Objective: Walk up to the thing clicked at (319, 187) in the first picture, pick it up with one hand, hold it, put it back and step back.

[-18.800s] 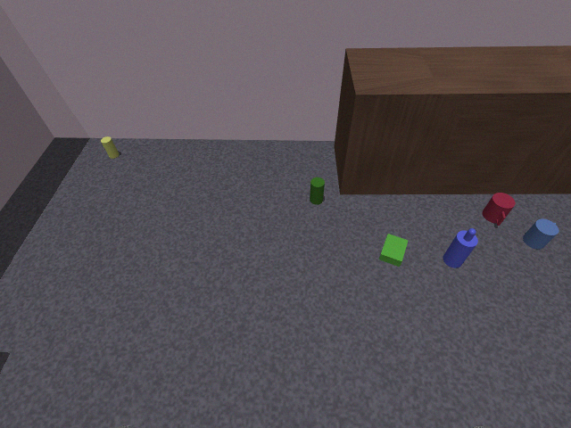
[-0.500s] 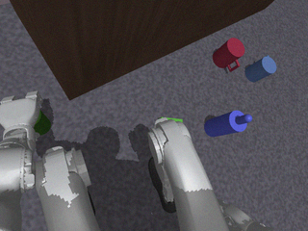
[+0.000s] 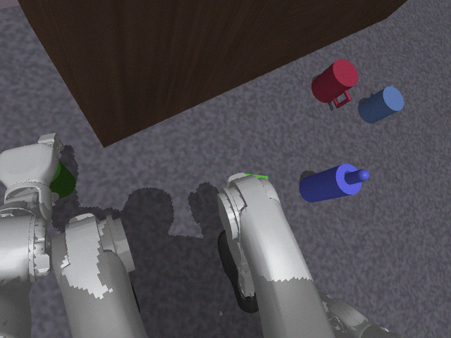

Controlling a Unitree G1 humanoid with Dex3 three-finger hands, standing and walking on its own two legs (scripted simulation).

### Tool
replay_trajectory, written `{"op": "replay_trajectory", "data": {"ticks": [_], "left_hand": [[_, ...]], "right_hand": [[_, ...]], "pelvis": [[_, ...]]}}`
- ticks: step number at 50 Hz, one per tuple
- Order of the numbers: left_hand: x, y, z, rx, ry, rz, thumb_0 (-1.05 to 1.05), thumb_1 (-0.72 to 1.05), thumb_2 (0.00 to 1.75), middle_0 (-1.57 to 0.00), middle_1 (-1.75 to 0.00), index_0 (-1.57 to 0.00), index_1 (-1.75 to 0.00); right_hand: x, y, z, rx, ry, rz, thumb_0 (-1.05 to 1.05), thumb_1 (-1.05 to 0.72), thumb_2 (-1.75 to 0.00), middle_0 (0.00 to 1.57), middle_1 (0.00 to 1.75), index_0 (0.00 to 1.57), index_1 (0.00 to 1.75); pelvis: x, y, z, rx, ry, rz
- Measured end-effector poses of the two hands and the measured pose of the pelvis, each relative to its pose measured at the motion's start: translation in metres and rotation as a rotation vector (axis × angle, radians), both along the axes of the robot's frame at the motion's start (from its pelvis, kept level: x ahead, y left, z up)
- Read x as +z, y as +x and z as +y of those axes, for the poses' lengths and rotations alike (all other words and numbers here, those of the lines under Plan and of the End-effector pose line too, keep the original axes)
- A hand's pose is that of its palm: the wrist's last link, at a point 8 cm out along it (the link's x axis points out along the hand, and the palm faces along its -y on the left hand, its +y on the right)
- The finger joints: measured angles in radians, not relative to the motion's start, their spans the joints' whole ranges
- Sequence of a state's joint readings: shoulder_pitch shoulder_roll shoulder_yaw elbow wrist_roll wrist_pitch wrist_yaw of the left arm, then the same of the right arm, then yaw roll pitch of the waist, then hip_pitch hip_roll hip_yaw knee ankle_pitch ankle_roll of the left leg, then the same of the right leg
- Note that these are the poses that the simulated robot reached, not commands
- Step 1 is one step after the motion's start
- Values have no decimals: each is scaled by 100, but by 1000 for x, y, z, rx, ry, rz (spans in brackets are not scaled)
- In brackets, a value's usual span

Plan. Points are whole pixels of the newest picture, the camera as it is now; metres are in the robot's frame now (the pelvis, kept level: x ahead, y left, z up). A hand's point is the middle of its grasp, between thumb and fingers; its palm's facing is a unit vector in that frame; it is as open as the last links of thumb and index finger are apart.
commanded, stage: settle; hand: left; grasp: from above
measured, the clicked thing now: (51, 177) +0.42 +0.24 -0.24
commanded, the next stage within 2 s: lift in 0.70 s
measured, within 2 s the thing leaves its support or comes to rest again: leaves its support in 0.16 s
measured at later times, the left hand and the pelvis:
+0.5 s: hand (17, 172) +0.41 +0.26 -0.11, palm faces -0.42 -0.08 -0.91, open 10.6 cm; pelvis +0.00 -0.01 +0.04, yaw +4 degrees
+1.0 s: hand out of the picture +0.41 +0.26 -0.06, palm faces -0.40 -0.08 -0.91, open 10.4 cm; pelvis +0.00 -0.02 +0.08, yaw +5 degrees
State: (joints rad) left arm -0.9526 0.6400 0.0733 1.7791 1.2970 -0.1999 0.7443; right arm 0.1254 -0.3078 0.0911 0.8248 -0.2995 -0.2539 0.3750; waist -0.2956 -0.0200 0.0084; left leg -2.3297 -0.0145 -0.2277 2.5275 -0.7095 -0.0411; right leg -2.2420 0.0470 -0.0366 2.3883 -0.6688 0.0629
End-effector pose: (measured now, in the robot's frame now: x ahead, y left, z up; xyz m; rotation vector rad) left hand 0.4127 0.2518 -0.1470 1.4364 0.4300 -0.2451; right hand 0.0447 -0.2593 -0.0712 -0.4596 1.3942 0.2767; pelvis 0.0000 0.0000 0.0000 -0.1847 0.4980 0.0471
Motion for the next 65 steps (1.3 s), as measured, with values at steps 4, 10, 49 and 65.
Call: {"op": "replay_trajectory", "data": {"ticks": [4, 10, 49, 65], "left_hand": [[0, 0, -1, -10, 9, -4, 1, -6, 81, -79, -73, -45, -77], [12, 5, 1, 14, 14, -65, 1, -6, 82, -80, -72, -46, -78], [145, 0, 8, 58, 82, -13, 3, -9, 84, -87, -61, -53, -77], [220, -34, 21, 47, 55, 21, 3, -10, 84, -86, -63, -54, -84]], "right_hand": [[0, 2, 1, -13, 5, 1, 1, -92, -90, 20, 30, 20, 30], [-2, 7, 1, -67, 20, 2, 1, -92, -90, 20, 30, 20, 30], [35, 42, -29, -239, -106, -130, 1, -93, -91, 20, 30, 20, 30], [85, 67, -9, -295, -82, -206, 1, -93, -91, 21, 30, 20, 30]], "pelvis": [[1, 2, 0, 1, 0, 11], [6, 6, -1, 3, 4, 45], [75, -4, -16, 42, 83, 89], [129, -4, -9, 61, 84, 74]]}}
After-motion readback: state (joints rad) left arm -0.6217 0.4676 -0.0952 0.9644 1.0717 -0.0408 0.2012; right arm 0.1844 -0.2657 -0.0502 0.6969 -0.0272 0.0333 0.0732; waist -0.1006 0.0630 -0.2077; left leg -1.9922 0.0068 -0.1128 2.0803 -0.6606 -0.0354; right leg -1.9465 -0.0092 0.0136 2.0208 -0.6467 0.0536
